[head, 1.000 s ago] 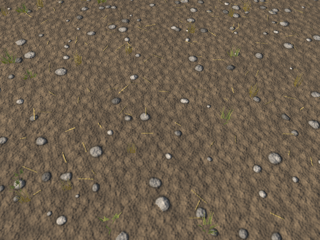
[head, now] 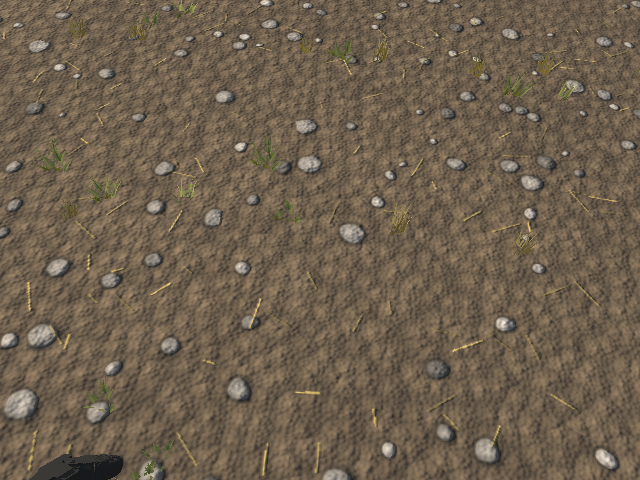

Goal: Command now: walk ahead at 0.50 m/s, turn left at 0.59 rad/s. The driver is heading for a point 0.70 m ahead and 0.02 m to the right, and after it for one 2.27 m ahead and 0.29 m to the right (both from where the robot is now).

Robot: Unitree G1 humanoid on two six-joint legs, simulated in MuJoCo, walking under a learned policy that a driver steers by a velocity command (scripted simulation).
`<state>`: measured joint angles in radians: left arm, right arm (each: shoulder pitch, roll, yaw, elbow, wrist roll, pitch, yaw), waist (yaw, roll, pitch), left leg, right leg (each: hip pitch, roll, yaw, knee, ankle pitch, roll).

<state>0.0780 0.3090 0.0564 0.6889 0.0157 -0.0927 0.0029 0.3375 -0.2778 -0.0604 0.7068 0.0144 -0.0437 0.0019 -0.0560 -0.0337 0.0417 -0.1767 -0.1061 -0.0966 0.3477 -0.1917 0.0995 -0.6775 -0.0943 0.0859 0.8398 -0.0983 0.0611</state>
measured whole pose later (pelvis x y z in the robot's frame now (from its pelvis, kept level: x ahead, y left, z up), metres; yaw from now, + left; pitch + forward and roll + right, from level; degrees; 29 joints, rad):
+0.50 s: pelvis +0.28 -0.03 +0.00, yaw +14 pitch +1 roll -2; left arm 0.35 0.27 0.06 0.83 -0.01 -0.09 -0.02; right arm 0.17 -0.30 -0.05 0.66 0.01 -0.04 0.01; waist 0.07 0.04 0.03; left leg -0.63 0.08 -0.06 0.89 -0.21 0.00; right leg -0.12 0.04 -0.05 0.28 -0.20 -0.04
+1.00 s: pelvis +0.52 +0.10 +0.00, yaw +8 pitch +0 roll +1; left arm 0.19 0.31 0.07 0.79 -0.02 -0.04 -0.01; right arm 0.33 -0.26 -0.06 0.81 -0.02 -0.10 0.01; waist -0.05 -0.06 0.02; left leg -0.06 -0.04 0.15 0.25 -0.21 0.06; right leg -0.70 -0.09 0.09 0.94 -0.05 0.02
